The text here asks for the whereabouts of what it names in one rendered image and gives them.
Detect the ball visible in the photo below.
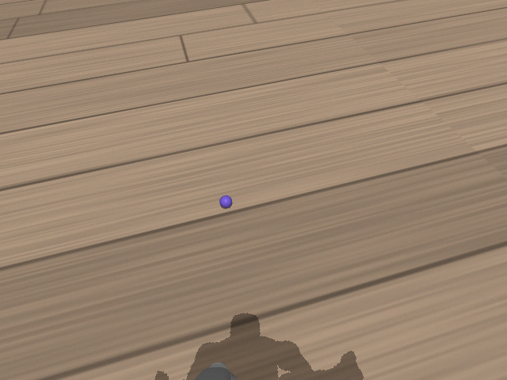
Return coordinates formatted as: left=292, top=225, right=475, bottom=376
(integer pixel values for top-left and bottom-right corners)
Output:
left=219, top=196, right=232, bottom=208

